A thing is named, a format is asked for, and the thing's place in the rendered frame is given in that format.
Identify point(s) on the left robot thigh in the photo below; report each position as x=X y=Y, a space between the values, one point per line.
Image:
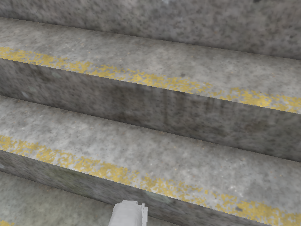
x=129 y=213

